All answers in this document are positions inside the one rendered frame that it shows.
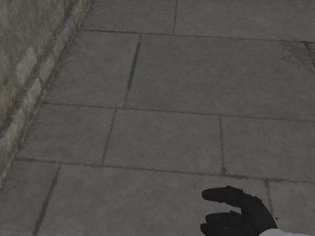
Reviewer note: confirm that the right robot hand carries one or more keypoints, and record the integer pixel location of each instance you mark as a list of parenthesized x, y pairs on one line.
[(253, 220)]

